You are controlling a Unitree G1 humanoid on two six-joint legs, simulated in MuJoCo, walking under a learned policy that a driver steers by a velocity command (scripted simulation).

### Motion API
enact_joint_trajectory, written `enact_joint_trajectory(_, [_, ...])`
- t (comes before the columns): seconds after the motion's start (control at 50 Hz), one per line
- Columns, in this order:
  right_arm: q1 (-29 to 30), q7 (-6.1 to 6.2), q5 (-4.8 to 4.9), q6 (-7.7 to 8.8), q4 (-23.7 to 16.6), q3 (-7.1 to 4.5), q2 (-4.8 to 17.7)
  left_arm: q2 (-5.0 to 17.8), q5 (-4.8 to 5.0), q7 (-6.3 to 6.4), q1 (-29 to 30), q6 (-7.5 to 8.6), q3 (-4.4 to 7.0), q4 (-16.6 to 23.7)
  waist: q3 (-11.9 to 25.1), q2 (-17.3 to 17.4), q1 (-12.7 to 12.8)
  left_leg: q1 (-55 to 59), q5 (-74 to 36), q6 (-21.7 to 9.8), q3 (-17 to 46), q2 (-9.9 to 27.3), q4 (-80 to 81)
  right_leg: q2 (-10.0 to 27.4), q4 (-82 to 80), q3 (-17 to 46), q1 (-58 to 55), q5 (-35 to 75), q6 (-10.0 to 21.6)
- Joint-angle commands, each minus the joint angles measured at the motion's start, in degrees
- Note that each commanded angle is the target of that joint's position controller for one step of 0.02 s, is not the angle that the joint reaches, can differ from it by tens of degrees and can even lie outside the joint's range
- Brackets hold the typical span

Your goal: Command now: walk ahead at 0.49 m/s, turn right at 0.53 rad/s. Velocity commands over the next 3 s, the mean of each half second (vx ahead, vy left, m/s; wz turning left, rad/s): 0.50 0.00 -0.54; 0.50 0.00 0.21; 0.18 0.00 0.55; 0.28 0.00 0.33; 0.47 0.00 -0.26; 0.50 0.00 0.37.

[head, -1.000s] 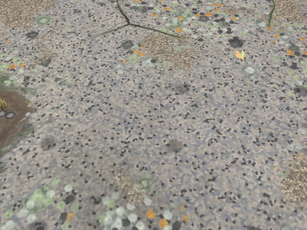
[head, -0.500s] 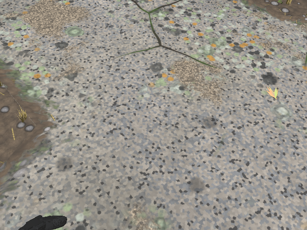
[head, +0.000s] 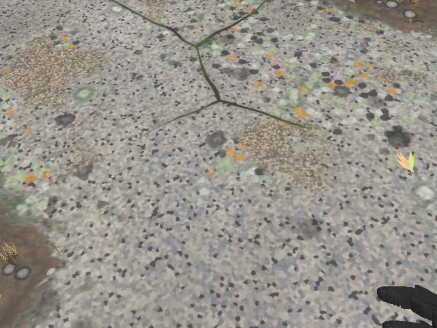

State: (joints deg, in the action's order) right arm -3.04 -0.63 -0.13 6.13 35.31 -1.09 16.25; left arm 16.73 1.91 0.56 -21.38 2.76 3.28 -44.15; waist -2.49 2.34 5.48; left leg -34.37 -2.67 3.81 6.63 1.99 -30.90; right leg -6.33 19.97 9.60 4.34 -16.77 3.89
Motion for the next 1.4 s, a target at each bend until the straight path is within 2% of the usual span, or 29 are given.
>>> enact_joint_trajectory(0.02, [2.3, -0.24, 0.67, 1.33, -4.4, -2.58, 6.9, 9.8, 0.11, 0.64, 0.0, -0.08, 2.73, 2.9, 1.9, -8.1, -2.8, 9.8, 2.5, -1.6, -0.8, -1.9, 3.1, 14.3, -0.4, 13.1, 3.2, 13.2, 6.1])
enact_joint_trajectory(0.06, [-4.8, 0.13, 0.59, 1.69, -2.8, -3.91, 8.8, 8.6, -0.30, 0.44, 1.3, -0.48, 2.48, 3.4, 5.0, -8.6, -6.9, 20.2, 5.3, -4.5, -2.3, -1.8, 6.5, 12.3, 7.0, 12.9, 3.5, 18.6, 4.0])
enact_joint_trajectory(0.08, [-12.2, 0.58, -0.27, 1.84, -2.1, -4.76, 10.9, 5.7, -1.07, 0.04, 1.5, -0.37, 1.38, 4.4, 12.3, -6.0, -10.5, 33.4, 7.2, -7.9, 2.3, 4.2, 5.1, 9.2, 19.4, 10.1, 7.8, 15.5, 2.2])
enact_joint_trajectory(0.1, [-18.5, 0.93, -1.31, 1.25, -1.4, -5.87, 15.5, 0.9, -1.02, 0.03, -4.6, 0.03, -0.07, 5.6, 21.3, 7.1, -9.6, 53.9, 13.0, -15.0, 22.0, 17.5, 5.6, 1.2, 38.9, 2.3, 24.5, -4.7, -1.6])
enact_joint_trajectory(0.12, [-20.5, 0.19, -0.36, 0.58, 0.3, -5.86, 14.1, 3.2, 0.37, 0.02, -7.5, 0.41, -0.26, 6.4, 23.1, 17.4, -8.5, 56.6, 26.5, -19.3, 40.7, 23.6, 11.6, 2.5, 50.3, 0.5, 36.6, -17.9, -2.7])
enact_joint_trajectory(0.14, [-17.2, 0.28, -0.07, 0.36, -0.8, -4.63, 9.0, 8.3, 0.96, 0.13, -3.6, 0.09, 1.09, 5.6, 14.6, 8.5, -9.6, 49.6, 31.9, -17.0, 34.4, 21.0, 13.4, 5.9, 54.8, 1.5, 39.8, -12.7, -3.2])
enact_joint_trajectory(0.16, [-14.5, 0.45, -0.13, -0.03, -0.9, -4.00, 6.9, 9.5, 0.36, 0.13, 1.5, -0.27, 1.50, 6.4, 8.6, 3.6, -9.8, 42.4, 26.9, -14.9, 24.5, 18.3, 13.9, 7.8, 54.6, -0.9, 39.4, -7.8, -3.6])
enact_joint_trajectory(0.2, [-11.0, 0.47, -0.63, -0.12, 0.1, -3.23, 5.0, 7.9, -0.51, -0.22, 4.9, -0.65, 1.77, 7.6, 2.5, 2.8, -7.6, 32.0, 15.1, -13.7, 13.3, 13.7, 17.0, 10.9, 50.0, -1.7, 36.5, -2.5, -4.1])
enact_joint_trajectory(0.28, [-10.5, 0.47, -0.16, 0.82, 2.3, -3.93, 6.1, 3.9, -0.48, -0.82, 6.3, -1.78, 0.99, 8.9, 0.5, 3.3, -6.3, 27.3, 6.1, -14.9, 3.0, 12.5, 21.7, 12.6, 44.4, -3.8, 35.1, 1.4, -5.0])
enact_joint_trajectory(0.5, [-17.0, 0.37, 1.87, -1.14, 9.1, -5.21, 11.4, 2.1, -0.72, -3.59, 22.3, -0.10, -0.45, 14.1, -2.9, 0.0, -10.1, 35.7, -5.6, -13.3, -9.9, 14.0, 21.1, 9.7, 15.5, -9.2, 30.9, 12.7, -1.4])
enact_joint_trajectory(0.54, [-17.3, 0.36, 2.54, -1.96, 10.4, -5.32, 12.7, 3.9, -1.21, -3.61, 20.8, 0.10, 0.33, 14.4, -1.2, 1.5, -7.3, 38.4, -20.2, -12.9, -9.5, 14.7, 15.8, 7.4, 12.5, -11.3, 25.7, 6.9, 0.7])
enact_joint_trajectory(0.58, [-16.7, 0.62, 2.70, -2.51, 11.2, -4.49, 12.2, 8.6, -1.55, -2.77, 6.2, 0.18, 2.89, 10.2, 7.9, 1.6, 1.4, 32.6, -30.0, -10.2, -12.2, 10.9, -1.6, 4.8, 8.0, -13.4, 2.7, 12.0, 3.7])
enact_joint_trajectory(0.6, [-17.0, 0.63, 1.00, -2.07, 9.7, -2.86, 8.7, 13.6, -2.14, -1.64, -4.2, -0.27, 4.34, 8.1, 16.6, -4.2, 5.0, 18.2, -9.4, -7.7, -12.7, 7.5, -19.8, 16.2, 11.1, -0.8, -16.9, 16.7, 7.0])
enact_joint_trajectory(0.62, [-24.0, 0.00, 0.74, -1.10, 8.6, -0.83, 2.1, 17.0, -2.61, -1.32, -3.7, -0.24, 4.28, 8.4, 25.4, -16.7, -0.5, -0.4, 36.7, -4.4, -7.2, -2.8, -38.3, 30.8, 4.9, 26.7, -29.9, 7.5, 15.7])
enact_joint_trajectory(0.64, [-18.7, -0.11, 2.55, -0.43, 9.6, -2.71, 9.3, 11.5, -2.45, -1.43, -3.3, 0.16, 3.13, 8.8, 23.8, -9.3, 3.3, -4.4, 37.1, -4.6, 1.2, -1.5, -43.8, 30.2, 0.6, 27.5, -25.5, 3.8, 14.3])
enact_joint_trajectory(0.66, [-14.3, -0.14, 3.68, -0.27, 7.5, -3.37, 10.5, 9.5, -2.12, -1.45, -0.3, 0.56, 2.33, 7.9, 14.0, -9.5, 1.9, -8.3, 32.3, -5.0, -0.3, 1.1, -43.3, 27.9, -0.7, 17.1, -18.4, 6.6, 11.8])
enact_joint_trajectory(0.7, [-12.5, 0.46, 1.92, -0.79, 7.6, -3.37, 8.7, 5.7, -2.04, -1.81, 5.9, 1.37, 1.37, 7.2, 6.4, -7.2, -2.2, -5.0, 23.6, -4.4, -1.7, 5.0, -37.6, 23.0, -4.2, 6.1, -5.7, 12.5, 9.0])
enact_joint_trajectory(0.74, [-16.3, 0.47, 2.09, -2.54, 9.1, -3.28, 6.5, 4.0, -2.63, -1.98, 8.7, 2.61, 1.22, 6.7, 5.2, -8.0, -5.2, 0.9, 18.6, -3.6, -1.2, 6.2, -36.6, 21.4, -8.8, 0.5, 0.9, 14.5, 8.6])
enact_joint_trajectory(0.84, [-12.5, 0.69, 1.71, -4.12, 7.5, -3.01, 4.0, 5.0, -3.04, -1.10, 8.9, 4.04, 1.98, 3.3, -0.1, -5.7, -5.9, -3.9, 8.6, -2.0, 0.2, 6.1, -27.6, 20.4, -13.1, -10.3, 3.0, 20.5, 7.8])
enact_joint_trajectory(0.98, [-0.4, -1.94, 1.19, -3.49, 2.4, -1.83, 2.2, 8.4, -1.86, 0.00, 5.2, 2.34, 3.03, 0.0, -4.7, -3.5, -1.7, -4.8, 0.3, -4.5, -6.2, 4.5, -7.8, 21.5, -11.8, -19.0, -4.2, 26.1, 5.7])
enact_joint_trajectory(1.06, [-3.9, -3.32, 0.53, -3.59, 0.6, -3.38, 5.0, 11.0, -0.62, 1.30, 6.7, -0.07, 3.73, 0.2, 0.9, -7.2, -5.2, 3.6, 7.9, -7.4, -11.9, -1.3, -5.2, 21.5, 2.2, -21.4, -9.0, 54.9, 2.5])
enact_joint_trajectory(1.1, [-17.0, -2.48, 0.60, -3.82, 3.5, -6.06, 9.6, 10.5, 0.15, 1.61, 8.7, -0.70, 3.47, 1.1, 8.3, -5.6, -12.5, 21.3, 2.8, -10.7, -12.1, -5.5, 1.0, 18.1, 21.7, -22.5, -3.9, 53.3, -0.9])
enact_joint_trajectory(1.12, [-20.3, -0.91, 0.53, -4.33, 3.8, -7.35, 14.2, 7.3, -1.48, 1.35, 6.0, -0.09, 2.30, 1.9, 12.5, 3.4, -12.8, 35.7, -18.5, -13.7, -1.5, 1.5, 1.5, 13.7, 38.5, -22.4, 8.8, 25.6, -4.8])
enact_joint_trajectory(1.14, [-16.0, -0.49, -0.90, -4.23, 1.2, -7.45, 19.4, 1.4, -3.79, 0.37, -2.3, 0.79, 0.32, 3.4, 20.5, 14.2, -4.8, 52.8, -37.8, -27.0, 26.0, 17.5, -0.9, 2.7, 60.2, -15.4, 29.8, -24.6, -8.8])
enact_joint_trajectory(1.16, [-17.1, -1.21, -0.67, -3.99, -0.8, -6.81, 15.8, 7.2, -2.38, -0.27, 0.9, 1.47, 1.08, 2.4, 30.2, 3.9, -10.2, 53.0, -29.8, -29.0, 31.0, 19.3, 4.2, 3.6, 64.4, -3.5, 30.7, -23.7, -8.0])
enact_joint_trajectory(1.18, [-13.8, -1.51, -0.06, -3.67, -1.1, -6.12, 13.1, 8.5, -0.51, -0.25, 6.8, 1.47, 1.57, 4.3, 22.3, 1.0, -10.1, 46.9, -23.1, -26.1, 23.5, 16.5, 6.4, 6.1, 62.0, -3.3, 33.7, -18.4, -6.6])
enact_joint_trajectory(1.22, [-8.3, -0.91, 1.46, -3.99, -1.1, -5.08, 9.1, 8.0, -1.99, 1.27, 9.6, 0.59, 1.65, 4.3, 10.2, -2.7, -6.6, 31.0, -14.2, -21.1, 15.3, 11.1, 9.6, 9.6, 53.3, -4.5, 33.2, -10.7, -6.6])
enact_joint_trajectory(1.28, [-6.0, -0.19, -0.31, -4.33, -2.0, -5.15, 9.4, 7.0, -2.56, 1.72, 6.7, -1.25, 1.72, 3.9, 9.3, 1.0, -3.4, 20.0, -17.0, -20.2, 11.5, 8.1, 12.0, 9.1, 47.5, -4.9, 25.4, -6.7, -7.5])
enact_joint_trajectory(1.4, [-6.5, 2.14, 0.75, -6.25, -2.0, -5.59, 11.0, 5.7, -2.47, 2.31, 11.4, -2.41, 1.20, 5.1, 11.1, 2.9, -4.8, 19.9, -3.0, -17.2, 12.9, 5.3, 11.0, 7.1, 34.2, -3.5, 26.5, 0.8, -10.0])
